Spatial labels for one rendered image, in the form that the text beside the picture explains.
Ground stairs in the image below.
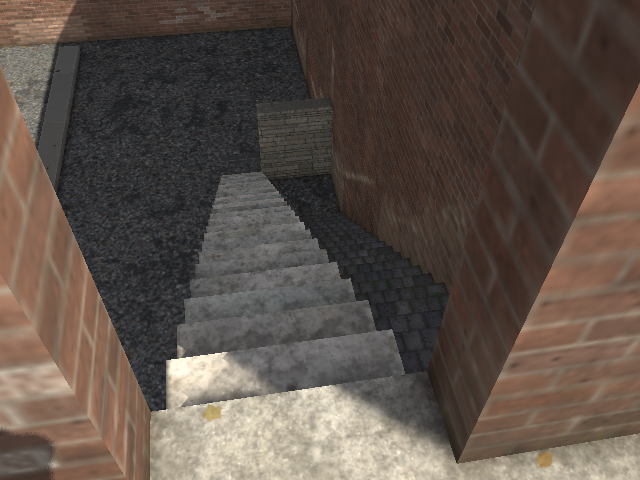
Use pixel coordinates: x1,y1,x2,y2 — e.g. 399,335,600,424
166,171,405,409

